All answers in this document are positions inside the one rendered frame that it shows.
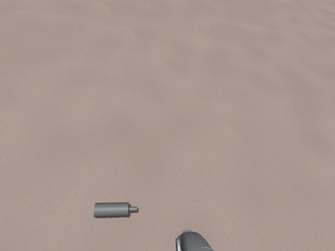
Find bottle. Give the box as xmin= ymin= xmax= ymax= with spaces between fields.
xmin=94 ymin=202 xmax=137 ymax=217

